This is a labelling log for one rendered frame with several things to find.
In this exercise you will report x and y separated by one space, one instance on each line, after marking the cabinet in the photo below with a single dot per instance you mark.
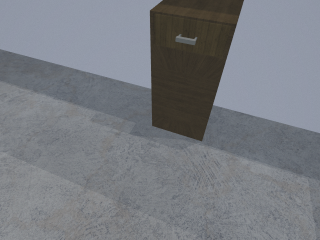
184 84

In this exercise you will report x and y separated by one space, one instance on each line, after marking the handle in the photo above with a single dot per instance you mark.
185 40

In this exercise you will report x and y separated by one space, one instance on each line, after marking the drawer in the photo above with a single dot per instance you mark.
211 37

